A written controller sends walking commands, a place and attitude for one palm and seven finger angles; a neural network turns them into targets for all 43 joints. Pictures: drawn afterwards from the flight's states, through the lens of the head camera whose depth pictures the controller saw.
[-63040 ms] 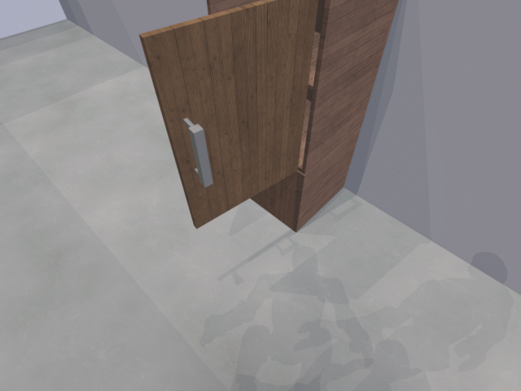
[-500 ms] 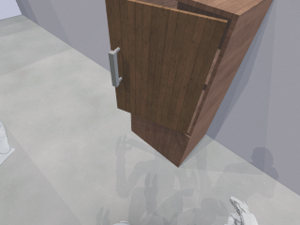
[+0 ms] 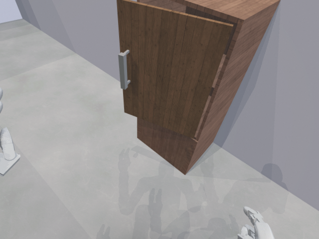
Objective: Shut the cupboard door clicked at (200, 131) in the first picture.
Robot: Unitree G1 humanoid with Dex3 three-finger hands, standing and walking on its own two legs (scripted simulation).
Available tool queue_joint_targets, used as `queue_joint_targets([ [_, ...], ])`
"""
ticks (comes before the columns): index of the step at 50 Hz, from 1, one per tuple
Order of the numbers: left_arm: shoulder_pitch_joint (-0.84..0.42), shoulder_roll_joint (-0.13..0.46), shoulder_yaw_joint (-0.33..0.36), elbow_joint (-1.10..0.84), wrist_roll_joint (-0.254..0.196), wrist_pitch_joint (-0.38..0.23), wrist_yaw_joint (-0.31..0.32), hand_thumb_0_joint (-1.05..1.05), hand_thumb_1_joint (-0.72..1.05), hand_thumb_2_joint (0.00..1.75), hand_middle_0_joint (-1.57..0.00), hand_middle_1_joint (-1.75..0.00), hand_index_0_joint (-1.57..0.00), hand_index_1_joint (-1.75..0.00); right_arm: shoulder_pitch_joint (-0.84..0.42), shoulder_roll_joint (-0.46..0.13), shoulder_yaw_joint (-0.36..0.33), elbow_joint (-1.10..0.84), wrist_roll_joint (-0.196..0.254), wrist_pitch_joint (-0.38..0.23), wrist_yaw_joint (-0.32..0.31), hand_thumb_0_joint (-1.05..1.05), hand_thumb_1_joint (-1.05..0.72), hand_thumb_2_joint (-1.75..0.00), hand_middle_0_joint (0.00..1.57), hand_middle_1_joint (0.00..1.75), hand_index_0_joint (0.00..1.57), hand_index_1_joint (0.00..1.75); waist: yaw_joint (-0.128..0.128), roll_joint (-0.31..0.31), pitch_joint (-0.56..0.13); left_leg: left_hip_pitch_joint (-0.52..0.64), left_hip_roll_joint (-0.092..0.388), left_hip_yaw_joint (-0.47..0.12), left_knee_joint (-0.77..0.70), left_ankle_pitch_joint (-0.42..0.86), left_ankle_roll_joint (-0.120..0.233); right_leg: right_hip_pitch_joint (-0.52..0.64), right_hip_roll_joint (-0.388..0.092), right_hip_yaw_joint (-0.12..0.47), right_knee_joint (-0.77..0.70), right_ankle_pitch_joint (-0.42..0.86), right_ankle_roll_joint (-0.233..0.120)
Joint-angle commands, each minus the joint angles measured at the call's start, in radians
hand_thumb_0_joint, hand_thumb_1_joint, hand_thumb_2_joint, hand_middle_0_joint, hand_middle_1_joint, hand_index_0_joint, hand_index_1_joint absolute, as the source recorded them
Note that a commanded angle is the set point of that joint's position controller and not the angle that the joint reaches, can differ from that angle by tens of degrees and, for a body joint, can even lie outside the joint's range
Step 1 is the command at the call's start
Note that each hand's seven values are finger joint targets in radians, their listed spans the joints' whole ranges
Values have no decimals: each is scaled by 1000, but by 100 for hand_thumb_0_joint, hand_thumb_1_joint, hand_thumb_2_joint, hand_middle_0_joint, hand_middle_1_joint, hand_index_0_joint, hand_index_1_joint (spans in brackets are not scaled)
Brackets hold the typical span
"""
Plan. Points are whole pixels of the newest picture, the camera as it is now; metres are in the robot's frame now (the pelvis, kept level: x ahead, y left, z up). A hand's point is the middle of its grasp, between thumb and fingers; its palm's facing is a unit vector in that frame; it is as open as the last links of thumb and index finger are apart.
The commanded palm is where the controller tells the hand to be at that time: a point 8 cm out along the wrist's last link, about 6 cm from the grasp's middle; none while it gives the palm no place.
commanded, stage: stop stepping back and stand still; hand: left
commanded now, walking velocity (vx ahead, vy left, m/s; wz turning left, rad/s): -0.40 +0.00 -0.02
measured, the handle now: (125, 69) +0.81 +0.20 -0.02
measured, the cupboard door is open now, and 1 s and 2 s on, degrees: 17 17 17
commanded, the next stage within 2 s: let the arm hang, fingers relaxed in 0.90 s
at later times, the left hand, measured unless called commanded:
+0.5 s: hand out of the picture +0.15 +0.29 +0.17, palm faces +0.49 -0.83 -0.29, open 7.4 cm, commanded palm +0.08 +0.32 +0.18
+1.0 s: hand out of the picture +0.12 +0.27 +0.17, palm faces +0.37 -0.83 -0.42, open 7.4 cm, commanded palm none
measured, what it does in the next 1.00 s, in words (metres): steps on the spot: right foot, then left foot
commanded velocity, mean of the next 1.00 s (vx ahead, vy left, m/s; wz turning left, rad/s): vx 0.06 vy -0.02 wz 0.00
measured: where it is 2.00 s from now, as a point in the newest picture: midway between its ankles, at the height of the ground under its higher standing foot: outside the picture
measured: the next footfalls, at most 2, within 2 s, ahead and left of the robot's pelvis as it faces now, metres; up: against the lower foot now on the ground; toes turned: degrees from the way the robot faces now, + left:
right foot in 0.22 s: -0.11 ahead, -0.09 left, +0.00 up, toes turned +0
left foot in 0.74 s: +0.05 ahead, +0.12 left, +0.00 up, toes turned -1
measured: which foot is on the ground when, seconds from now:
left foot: down 0.00-0.62, up 0.64-0.72, down 0.74-1.00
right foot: up 0.00-0.20, down 0.22-1.00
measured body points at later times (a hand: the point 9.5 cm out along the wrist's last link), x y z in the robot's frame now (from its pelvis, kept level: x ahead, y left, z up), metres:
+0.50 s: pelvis -0.06 +0.02 -0.02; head -0.11 +0.04 +0.43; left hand +0.11 +0.33 +0.18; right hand +0.05 -0.23 -0.11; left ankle +0.09 +0.09 -0.73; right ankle -0.16 -0.09 -0.73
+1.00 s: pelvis -0.09 +0.02 +0.00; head -0.10 +0.03 +0.45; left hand +0.09 +0.31 +0.19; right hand +0.07 -0.20 -0.07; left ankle +0.01 +0.12 -0.73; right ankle -0.15 -0.09 -0.73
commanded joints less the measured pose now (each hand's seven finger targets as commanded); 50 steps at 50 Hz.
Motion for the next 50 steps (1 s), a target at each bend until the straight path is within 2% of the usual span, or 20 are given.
queue_joint_targets([
  [1,-11,148,105,-290,-6,-51,-5,0,90,90,-20,-30,-20,-30,-114,-147,-53,-190,-21,-85,7,0,-90,-90,20,30,20,30,27,269,-176,-14,312,-286,-366,-161,75,127,41,-15,264,-119,0],
  [3,34,154,124,-362,-11,-44,-2,0,90,90,-20,-30,-20,-30,-102,-131,-56,-195,-15,-105,16,0,-90,-90,20,30,20,30,26,220,-201,12,278,-243,-359,-322,61,116,29,-36,213,-129,-11],
  [7,143,153,136,-411,-26,-10,13,0,90,90,-20,-30,-20,-30,-54,-115,-35,-188,-24,-116,14,0,-90,-90,20,30,20,30,0,275,-168,71,142,-125,-354,-434,-72,135,49,-136,-105,-161,-41],
  [11,88,220,205,-367,-34,11,39,0,90,90,-20,-30,-20,-30,-13,-100,-23,-149,-41,-94,7,0,-90,-90,20,30,20,30,-25,96,-159,318,58,1,23,-119,-82,-132,-188,36,-297,-79,-130],
  [14,68,144,128,-275,-30,72,46,0,90,90,-20,-30,-20,-30,-30,-104,-30,-138,-18,-85,-7,0,-90,-90,20,30,20,30,-29,-20,-71,331,49,-29,136,-125,-68,-254,-208,55,-271,-202,-150],
  [22,-177,130,54,-210,4,61,33,0,90,90,-20,-30,-20,-30,-74,-115,-6,-134,-14,-78,-20,0,-90,-90,20,30,20,30,-41,123,203,176,97,-154,-85,-412,-66,-326,-100,-45,-142,-369,-96],
  [25,-127,151,104,-286,-3,36,32,0,90,90,-20,-30,-20,-30,-69,-117,-8,-156,-23,-100,-14,0,-90,-90,20,30,20,30,0,329,98,11,161,-298,-493,-689,-159,-2,67,-153,77,-307,-50],
  [27,-7,164,135,-299,-13,31,24,0,90,90,-20,-30,-20,-30,-57,-99,-20,-166,-30,-105,-1,0,-90,-90,20,30,20,30,20,300,-6,-11,132,-194,-471,-575,-191,151,82,-171,13,-274,-61],
  [29,124,178,162,-317,-20,19,14,0,90,90,-20,-30,-20,-30,-38,-84,-25,-182,-16,-101,14,0,-90,-90,20,30,20,30,13,135,-90,105,40,-12,-216,-364,-165,110,-9,-91,-162,-243,-89],
  [30,158,190,179,-335,-24,14,14,0,90,90,-20,-30,-20,-30,-25,-83,-32,-179,-12,-94,18,0,-90,-90,20,30,20,30,0,-12,-102,238,-9,53,45,-207,-118,-75,-134,50,-263,-284,-134],
  [31,144,192,188,-360,-31,15,20,0,90,90,-20,-30,-20,-30,-27,-88,-41,-163,-16,-84,19,0,-90,-90,20,30,20,30,-7,-108,-63,266,-5,11,248,-148,-97,-238,-259,205,-323,-329,-207],
  [32,121,183,184,-363,-27,25,29,0,90,90,-20,-30,-20,-30,-14,-90,-38,-146,-21,-75,21,0,-90,-90,20,30,20,30,-10,-115,-33,196,18,-13,311,-124,-90,-238,-320,233,-323,-312,-250],
  [33,84,163,171,-344,-25,31,37,0,90,90,-20,-30,-20,-30,-3,-93,-31,-136,-26,-78,23,0,-90,-90,20,30,20,30,-20,-56,-26,182,37,-37,261,-142,-85,-212,-314,203,-286,-265,-236],
  [36,-56,116,101,-192,4,34,53,0,90,90,-20,-30,-20,-30,-7,-116,-24,-119,-6,-112,-7,0,-90,-90,20,30,20,30,-29,116,17,270,109,-99,-72,48,-29,-108,-101,2,-58,78,-40],
  [38,-48,114,84,-97,8,38,48,0,90,90,-20,-30,-20,-30,-23,-119,-24,-119,6,-130,-17,0,-90,-90,20,30,20,30,-15,158,-21,284,171,-186,-158,9,-7,-72,-56,-38,-20,72,-2],
  [40,-103,87,40,-157,10,29,38,0,90,90,-20,-30,-20,-30,-42,-112,-13,-130,-1,-131,-16,0,-90,-90,20,30,20,30,-13,159,0,211,207,-293,-302,-248,-7,-27,-34,-45,-6,-38,2],
  [42,-99,92,44,-230,18,19,38,0,90,90,-20,-30,-20,-30,-55,-107,-9,-144,-6,-135,-12,0,-90,-90,20,30,20,30,-5,164,-6,152,179,-251,-369,-437,-24,31,-31,-61,-56,-70,-11],
  [48,118,170,166,-296,1,21,43,0,90,90,-20,-30,-20,-30,-61,-88,-15,-178,-15,-117,4,0,-90,-90,20,30,20,30,-4,117,-84,154,67,-72,-180,-261,-62,61,-87,-17,-205,-93,-68],
  [49,136,143,150,-284,-7,21,41,0,90,90,-20,-30,-20,-30,-57,-75,-11,-176,-15,-107,5,0,-90,-90,20,30,20,30,-11,84,-82,176,61,-60,-127,-185,-59,34,-115,14,-222,-63,-77],
  [50,2,-79,-335,533,90,170,-113,0,90,90,-20,-30,-20,-30,-129,-267,-48,42,-1,-158,87,0,-90,-90,20,30,20,30,-26,73,3,141,114,-72,105,211,-24,-78,-190,-12,-56,291,-70],
])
